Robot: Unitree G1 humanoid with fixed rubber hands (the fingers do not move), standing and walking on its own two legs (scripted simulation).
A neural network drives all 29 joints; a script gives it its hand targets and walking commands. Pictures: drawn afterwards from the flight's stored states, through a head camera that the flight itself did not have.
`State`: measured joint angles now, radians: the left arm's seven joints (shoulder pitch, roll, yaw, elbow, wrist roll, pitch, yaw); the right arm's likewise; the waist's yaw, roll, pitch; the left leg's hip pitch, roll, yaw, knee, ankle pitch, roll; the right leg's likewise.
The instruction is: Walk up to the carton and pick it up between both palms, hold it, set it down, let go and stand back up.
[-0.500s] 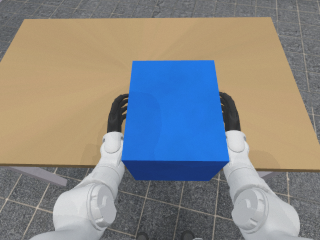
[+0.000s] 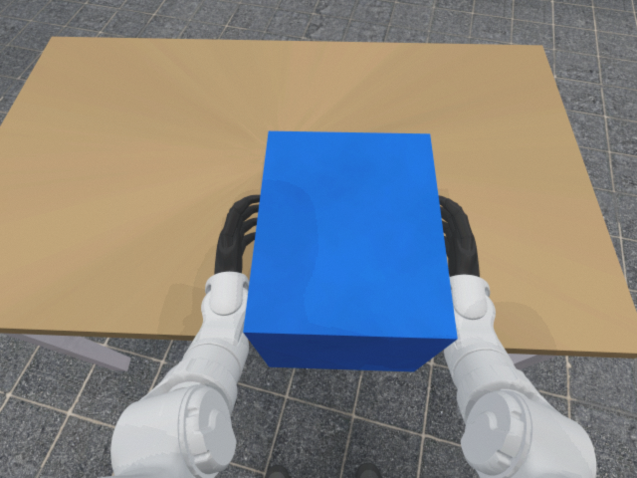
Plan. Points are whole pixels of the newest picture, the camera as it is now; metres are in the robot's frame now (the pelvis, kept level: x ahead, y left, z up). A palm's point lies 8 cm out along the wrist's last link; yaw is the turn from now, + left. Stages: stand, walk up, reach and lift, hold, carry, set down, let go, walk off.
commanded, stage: reach and lift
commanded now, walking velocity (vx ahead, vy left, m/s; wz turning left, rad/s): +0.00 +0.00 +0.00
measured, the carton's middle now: (344, 257) +0.41 -0.03 -0.03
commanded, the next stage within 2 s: none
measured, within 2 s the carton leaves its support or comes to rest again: leaves its support in 1.68 s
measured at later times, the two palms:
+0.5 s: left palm (232, 259) +0.40 +0.12 -0.02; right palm (459, 260) +0.39 -0.17 -0.02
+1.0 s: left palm (231, 264) +0.40 +0.13 -0.02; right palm (459, 264) +0.39 -0.17 -0.02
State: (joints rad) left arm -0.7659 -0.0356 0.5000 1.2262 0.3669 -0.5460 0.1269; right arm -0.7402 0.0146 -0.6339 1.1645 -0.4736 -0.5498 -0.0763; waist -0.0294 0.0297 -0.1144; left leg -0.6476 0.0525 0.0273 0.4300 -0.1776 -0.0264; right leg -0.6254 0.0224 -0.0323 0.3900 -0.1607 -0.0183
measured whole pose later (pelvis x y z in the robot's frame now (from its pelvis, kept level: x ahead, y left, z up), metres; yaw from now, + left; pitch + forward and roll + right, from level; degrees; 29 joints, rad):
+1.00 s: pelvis -0.02 +0.00 -0.01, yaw +0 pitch +27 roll -1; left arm -0.83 -0.01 0.45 1.33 0.26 -0.63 0.13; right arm -0.82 -0.06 -0.59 1.35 -0.43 -0.70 -0.13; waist -0.02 0.03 -0.18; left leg -0.77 0.05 0.02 0.47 -0.16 -0.02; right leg -0.74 0.02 -0.04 0.42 -0.14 -0.02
